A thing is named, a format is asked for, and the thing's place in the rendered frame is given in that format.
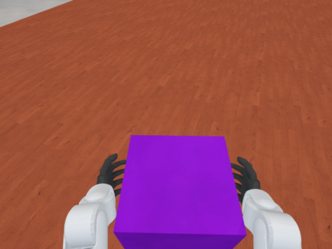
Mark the left robot forearm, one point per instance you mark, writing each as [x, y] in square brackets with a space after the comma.
[86, 225]

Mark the right robot forearm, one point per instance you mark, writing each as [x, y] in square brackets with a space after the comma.
[271, 228]

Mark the left robot hand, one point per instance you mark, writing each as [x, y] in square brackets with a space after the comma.
[106, 175]

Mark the carton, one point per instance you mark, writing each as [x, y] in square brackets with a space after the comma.
[178, 192]

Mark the right robot hand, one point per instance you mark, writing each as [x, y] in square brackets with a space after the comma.
[248, 180]

